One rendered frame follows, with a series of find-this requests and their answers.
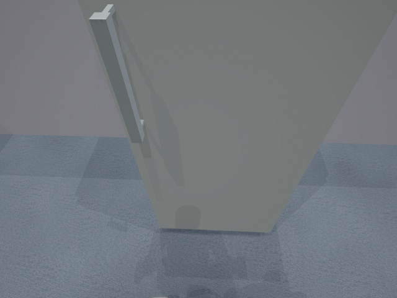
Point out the handle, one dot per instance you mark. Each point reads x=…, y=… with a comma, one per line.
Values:
x=106, y=37

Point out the fridge door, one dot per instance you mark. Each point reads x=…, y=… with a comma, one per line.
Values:
x=236, y=97

